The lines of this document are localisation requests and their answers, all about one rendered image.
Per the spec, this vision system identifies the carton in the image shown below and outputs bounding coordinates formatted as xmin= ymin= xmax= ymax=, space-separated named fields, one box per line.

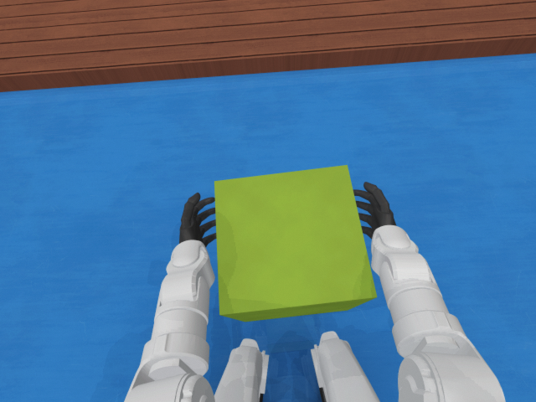
xmin=214 ymin=165 xmax=377 ymax=322

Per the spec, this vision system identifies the robot thigh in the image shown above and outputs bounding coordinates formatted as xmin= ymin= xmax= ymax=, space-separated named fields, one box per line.
xmin=311 ymin=338 xmax=380 ymax=402
xmin=214 ymin=345 xmax=269 ymax=402

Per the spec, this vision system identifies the left robot thigh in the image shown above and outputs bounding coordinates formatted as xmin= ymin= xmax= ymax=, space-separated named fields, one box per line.
xmin=214 ymin=345 xmax=269 ymax=402

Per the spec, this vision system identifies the robot left upper arm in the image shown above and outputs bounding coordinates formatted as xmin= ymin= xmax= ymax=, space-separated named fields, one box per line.
xmin=125 ymin=373 xmax=215 ymax=402

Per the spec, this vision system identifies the robot left hand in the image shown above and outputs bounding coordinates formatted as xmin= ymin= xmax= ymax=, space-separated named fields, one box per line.
xmin=179 ymin=193 xmax=216 ymax=247

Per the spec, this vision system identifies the robot left forearm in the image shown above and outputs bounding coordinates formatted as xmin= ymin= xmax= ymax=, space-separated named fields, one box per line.
xmin=124 ymin=240 xmax=215 ymax=402

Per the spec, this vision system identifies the robot right forearm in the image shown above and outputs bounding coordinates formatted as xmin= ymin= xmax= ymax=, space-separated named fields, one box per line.
xmin=371 ymin=225 xmax=506 ymax=402

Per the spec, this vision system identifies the right robot thigh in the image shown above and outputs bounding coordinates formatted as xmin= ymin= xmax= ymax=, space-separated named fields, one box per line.
xmin=311 ymin=338 xmax=380 ymax=402

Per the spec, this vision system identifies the robot right hand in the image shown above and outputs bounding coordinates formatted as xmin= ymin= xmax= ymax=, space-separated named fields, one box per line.
xmin=353 ymin=182 xmax=396 ymax=239

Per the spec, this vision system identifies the robot right upper arm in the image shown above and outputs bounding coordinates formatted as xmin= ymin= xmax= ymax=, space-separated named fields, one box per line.
xmin=398 ymin=351 xmax=504 ymax=402

